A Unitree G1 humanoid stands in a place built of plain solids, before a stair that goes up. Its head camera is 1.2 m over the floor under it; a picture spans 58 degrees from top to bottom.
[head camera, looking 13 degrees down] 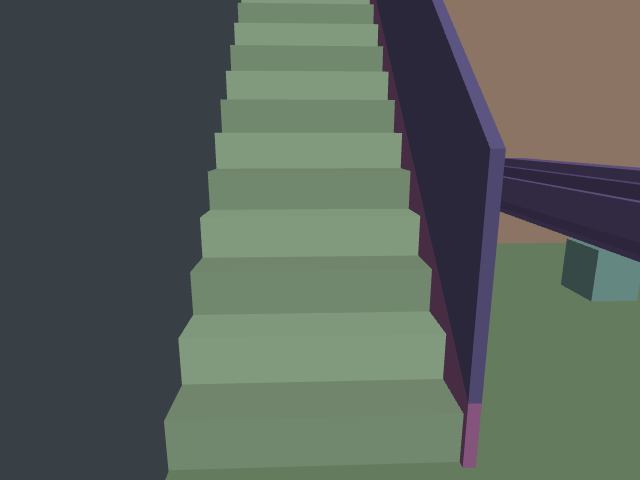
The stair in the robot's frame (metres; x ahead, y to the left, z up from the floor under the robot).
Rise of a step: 0.21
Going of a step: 0.24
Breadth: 1.10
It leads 2 degrees to the left of straight ahead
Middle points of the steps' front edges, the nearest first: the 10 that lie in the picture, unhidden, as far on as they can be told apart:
1.40 0.01 0.21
1.64 0.02 0.42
1.89 0.03 0.62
2.13 0.04 0.83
2.37 0.05 1.04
2.62 0.06 1.24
2.86 0.07 1.45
3.10 0.08 1.66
3.35 0.09 1.86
3.59 0.10 2.07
